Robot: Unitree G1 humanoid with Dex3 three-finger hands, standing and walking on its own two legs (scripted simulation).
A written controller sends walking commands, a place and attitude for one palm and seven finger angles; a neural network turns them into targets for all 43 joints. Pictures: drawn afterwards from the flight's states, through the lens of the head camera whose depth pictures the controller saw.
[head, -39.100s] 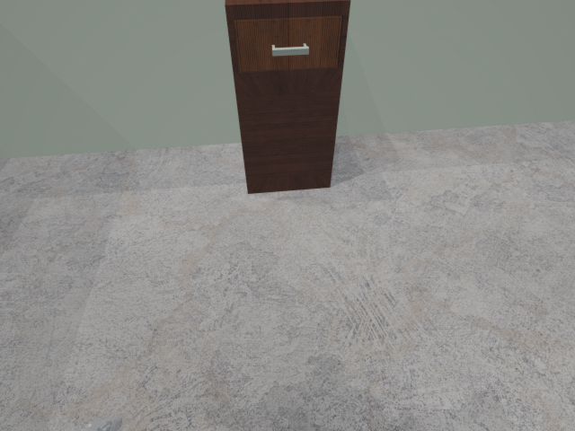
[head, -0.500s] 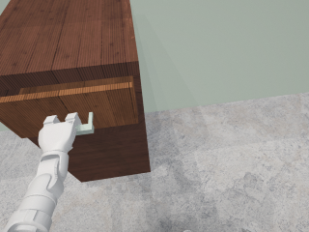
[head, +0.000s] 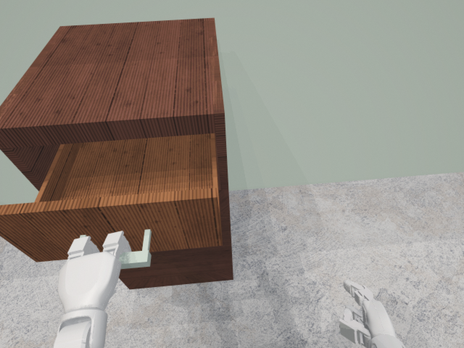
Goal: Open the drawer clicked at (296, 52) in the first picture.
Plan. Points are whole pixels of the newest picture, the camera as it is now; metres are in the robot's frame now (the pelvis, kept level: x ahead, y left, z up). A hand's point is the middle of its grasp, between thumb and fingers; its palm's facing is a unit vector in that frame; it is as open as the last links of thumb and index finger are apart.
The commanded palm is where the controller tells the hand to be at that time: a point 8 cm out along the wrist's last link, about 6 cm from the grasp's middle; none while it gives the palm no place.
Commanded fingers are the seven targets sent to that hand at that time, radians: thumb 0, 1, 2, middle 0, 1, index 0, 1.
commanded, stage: pull the drawer open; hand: left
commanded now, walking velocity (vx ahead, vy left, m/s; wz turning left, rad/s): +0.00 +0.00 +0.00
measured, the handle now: (112, 250) +0.28 +0.24 +0.00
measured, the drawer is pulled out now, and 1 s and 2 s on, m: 0.15 0.30 0.28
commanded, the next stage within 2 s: open the thumb to release the handle in 0.58 s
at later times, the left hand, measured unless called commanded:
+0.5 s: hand out of the picture +0.13 +0.22 -0.01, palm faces -0.05 -0.10 -0.99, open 5.7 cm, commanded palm +0.08 +0.21 +0.04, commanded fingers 0.00 0.90 0.90 -0.40 -1.35 -0.40 -1.35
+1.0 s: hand out of the picture +0.10 +0.22 -0.01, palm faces +0.07 -0.03 -1.00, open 8.2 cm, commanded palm +0.08 +0.24 +0.04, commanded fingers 0.00 -0.29 0.39 -0.31 -1.22 -0.31 -1.22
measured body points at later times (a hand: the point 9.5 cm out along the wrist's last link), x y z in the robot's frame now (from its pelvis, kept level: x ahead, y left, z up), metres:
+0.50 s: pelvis -0.01 -0.01 -0.01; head +0.01 -0.04 +0.44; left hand +0.12 +0.22 +0.04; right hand +0.19 -0.23 -0.10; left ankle -0.05 +0.12 -0.71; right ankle -0.02 -0.13 -0.71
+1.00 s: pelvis -0.05 -0.03 -0.03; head -0.02 -0.06 +0.42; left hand +0.10 +0.22 +0.04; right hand +0.17 -0.23 -0.13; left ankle -0.06 +0.12 -0.71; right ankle -0.02 -0.13 -0.71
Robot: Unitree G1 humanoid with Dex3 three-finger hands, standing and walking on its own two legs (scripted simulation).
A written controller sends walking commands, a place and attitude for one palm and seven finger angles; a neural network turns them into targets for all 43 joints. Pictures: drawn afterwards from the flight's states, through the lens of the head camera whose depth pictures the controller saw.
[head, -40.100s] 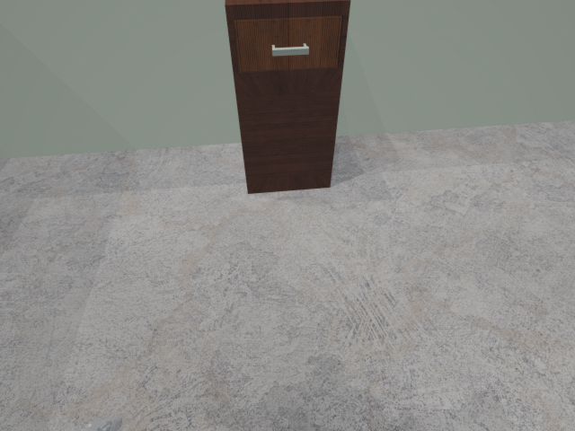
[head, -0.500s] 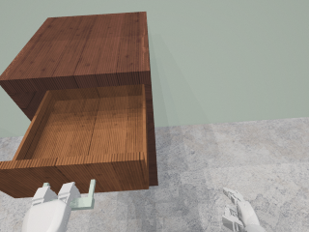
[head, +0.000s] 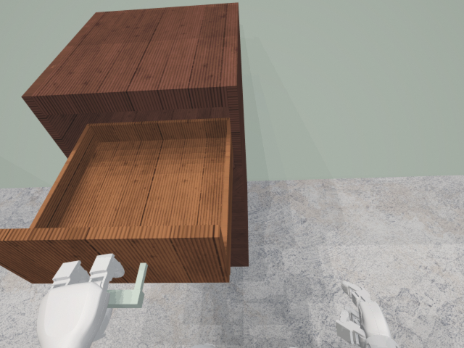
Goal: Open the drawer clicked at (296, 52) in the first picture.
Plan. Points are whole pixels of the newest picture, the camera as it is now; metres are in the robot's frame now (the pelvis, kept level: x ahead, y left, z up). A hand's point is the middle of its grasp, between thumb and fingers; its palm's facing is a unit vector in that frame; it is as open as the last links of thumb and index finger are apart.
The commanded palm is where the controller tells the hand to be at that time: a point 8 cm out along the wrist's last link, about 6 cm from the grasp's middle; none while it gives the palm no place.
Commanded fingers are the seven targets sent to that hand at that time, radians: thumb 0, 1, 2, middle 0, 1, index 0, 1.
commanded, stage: open the thumb to release the handle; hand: left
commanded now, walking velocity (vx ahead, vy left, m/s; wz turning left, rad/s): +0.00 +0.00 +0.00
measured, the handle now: (103, 284) +0.20 +0.24 +0.03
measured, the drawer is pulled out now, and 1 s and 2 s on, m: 0.30 0.28 0.28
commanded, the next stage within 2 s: lift the hand off the handle in 0.18 s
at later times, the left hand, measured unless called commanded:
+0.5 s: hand (95, 313) +0.16 +0.24 +0.02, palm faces +0.04 -0.06 -1.00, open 13.5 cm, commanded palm +0.15 +0.26 +0.06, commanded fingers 0.00 -0.50 0.30 -0.30 -1.20 -0.30 -1.20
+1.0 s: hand (76, 292) +0.18 +0.26 +0.06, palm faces +0.06 -0.06 -1.00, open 13.2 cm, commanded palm +0.16 +0.26 +0.12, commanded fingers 0.00 -0.50 0.30 -0.30 -1.20 -0.30 -1.20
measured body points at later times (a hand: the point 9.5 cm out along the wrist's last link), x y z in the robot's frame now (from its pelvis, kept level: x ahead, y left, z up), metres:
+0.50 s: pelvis -0.01 -0.01 +0.01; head +0.03 -0.04 +0.46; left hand +0.15 +0.24 +0.07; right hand +0.21 -0.23 -0.09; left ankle +0.00 +0.15 -0.68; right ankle +0.03 -0.10 -0.68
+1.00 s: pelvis +0.01 +0.01 +0.03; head +0.02 -0.02 +0.48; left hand +0.17 +0.26 +0.11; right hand +0.23 -0.20 -0.06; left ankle +0.00 +0.15 -0.68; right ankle +0.02 -0.10 -0.68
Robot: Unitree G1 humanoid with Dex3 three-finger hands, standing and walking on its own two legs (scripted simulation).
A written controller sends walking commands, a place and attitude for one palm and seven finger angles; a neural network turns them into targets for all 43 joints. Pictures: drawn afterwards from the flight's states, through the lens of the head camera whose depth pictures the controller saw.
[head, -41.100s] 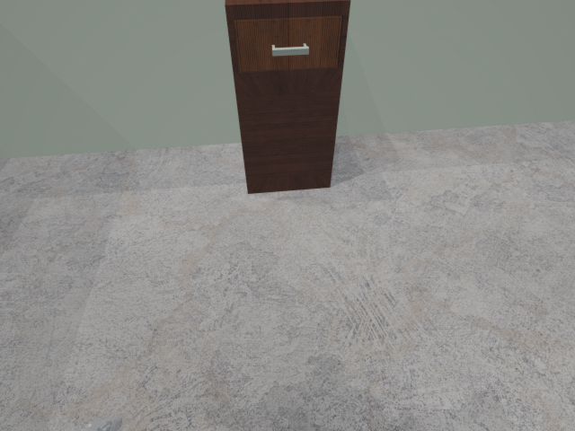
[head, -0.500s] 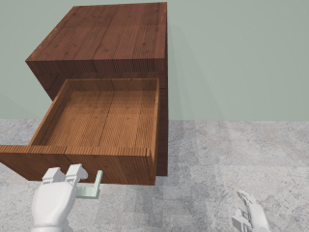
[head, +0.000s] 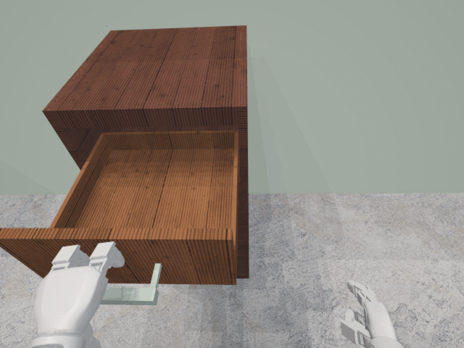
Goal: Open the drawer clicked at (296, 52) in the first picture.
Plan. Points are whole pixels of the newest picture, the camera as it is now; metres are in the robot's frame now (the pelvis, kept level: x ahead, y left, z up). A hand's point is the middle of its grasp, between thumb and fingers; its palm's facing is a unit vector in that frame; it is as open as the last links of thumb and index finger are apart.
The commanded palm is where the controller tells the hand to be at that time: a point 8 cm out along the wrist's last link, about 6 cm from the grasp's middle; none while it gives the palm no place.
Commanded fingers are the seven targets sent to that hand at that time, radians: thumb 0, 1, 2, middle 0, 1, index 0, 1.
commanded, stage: lift the hand off the handle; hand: left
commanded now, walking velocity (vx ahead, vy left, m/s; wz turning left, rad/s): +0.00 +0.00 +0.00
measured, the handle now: (120, 282) +0.21 +0.23 +0.00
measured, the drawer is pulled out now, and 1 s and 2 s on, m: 0.28 0.28 0.28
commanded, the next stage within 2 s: draw the hand back to the body in 0.88 s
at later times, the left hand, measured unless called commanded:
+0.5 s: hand (73, 279) +0.18 +0.25 +0.10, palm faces +0.08 -0.11 -0.99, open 13.2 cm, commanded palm +0.15 +0.25 +0.17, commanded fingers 0.00 -0.50 0.30 -0.30 -1.20 -0.30 -1.20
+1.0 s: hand (56, 263) +0.18 +0.25 +0.15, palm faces +0.08 -0.11 -0.99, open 13.8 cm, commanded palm +0.14 +0.25 +0.20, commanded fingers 0.00 -0.50 0.30 -0.30 -1.20 -0.30 -1.20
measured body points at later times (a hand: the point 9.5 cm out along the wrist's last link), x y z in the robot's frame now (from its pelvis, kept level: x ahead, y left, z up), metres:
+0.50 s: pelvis +0.02 +0.01 +0.02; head +0.02 -0.02 +0.47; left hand +0.17 +0.26 +0.15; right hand +0.25 -0.18 -0.06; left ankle -0.01 +0.14 -0.71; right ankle +0.02 -0.11 -0.71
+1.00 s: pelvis +0.02 +0.01 +0.03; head +0.01 -0.03 +0.48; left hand +0.17 +0.26 +0.20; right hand +0.26 -0.18 -0.04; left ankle -0.01 +0.14 -0.71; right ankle +0.02 -0.11 -0.71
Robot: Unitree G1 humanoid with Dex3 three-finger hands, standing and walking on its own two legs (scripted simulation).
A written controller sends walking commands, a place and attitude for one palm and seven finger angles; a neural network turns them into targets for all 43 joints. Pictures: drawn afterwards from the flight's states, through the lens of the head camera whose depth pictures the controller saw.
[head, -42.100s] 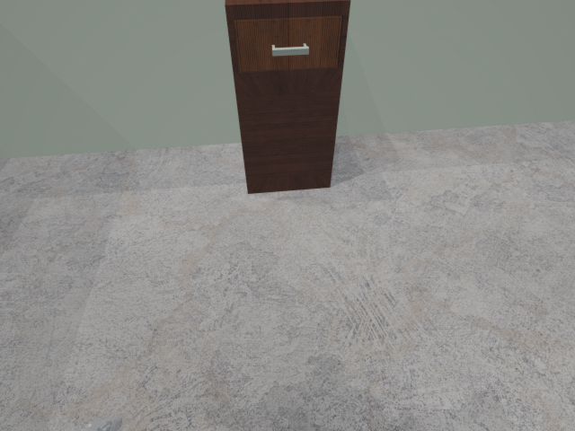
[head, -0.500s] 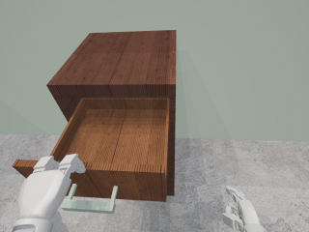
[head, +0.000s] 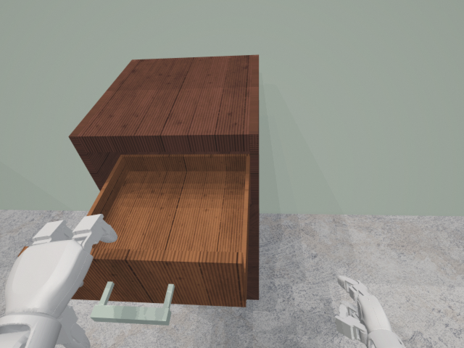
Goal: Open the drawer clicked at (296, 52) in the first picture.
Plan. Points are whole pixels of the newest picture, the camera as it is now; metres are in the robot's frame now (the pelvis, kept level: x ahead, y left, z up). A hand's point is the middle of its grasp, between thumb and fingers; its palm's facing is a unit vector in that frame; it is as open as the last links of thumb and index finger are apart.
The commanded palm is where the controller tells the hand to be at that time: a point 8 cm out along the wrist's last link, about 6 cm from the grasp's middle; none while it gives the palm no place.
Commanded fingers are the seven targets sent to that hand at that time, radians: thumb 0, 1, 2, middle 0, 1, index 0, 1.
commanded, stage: draw the hand back to the body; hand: left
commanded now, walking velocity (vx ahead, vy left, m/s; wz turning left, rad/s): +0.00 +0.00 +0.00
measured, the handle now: (135, 302) +0.19 +0.23 -0.03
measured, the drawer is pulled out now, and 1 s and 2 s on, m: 0.28 0.28 0.28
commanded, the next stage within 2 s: step back with the hand held close in 1.58 s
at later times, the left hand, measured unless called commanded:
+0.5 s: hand (68, 284) +0.15 +0.26 +0.12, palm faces +0.06 -0.11 -0.99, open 13.8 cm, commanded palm +0.12 +0.26 +0.18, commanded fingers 0.00 -0.50 0.30 -0.30 -1.20 -0.30 -1.20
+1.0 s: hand (85, 243) +0.19 +0.23 +0.17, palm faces +0.40 -0.83 -0.39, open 12.0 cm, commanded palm +0.13 +0.27 +0.18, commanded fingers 0.00 0.27 0.63 -0.25 -0.70 -0.25 -0.70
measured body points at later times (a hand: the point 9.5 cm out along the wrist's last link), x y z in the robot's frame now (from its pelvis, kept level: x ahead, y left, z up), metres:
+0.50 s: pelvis -0.01 +0.00 +0.00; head -0.02 -0.04 +0.45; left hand +0.14 +0.26 +0.17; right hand +0.22 -0.20 -0.08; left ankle -0.03 +0.13 -0.74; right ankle +0.00 -0.12 -0.74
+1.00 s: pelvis +0.01 +0.00 +0.00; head -0.01 -0.02 +0.45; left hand +0.16 +0.27 +0.19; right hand +0.21 -0.20 -0.07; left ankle -0.03 +0.13 -0.74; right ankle +0.00 -0.12 -0.74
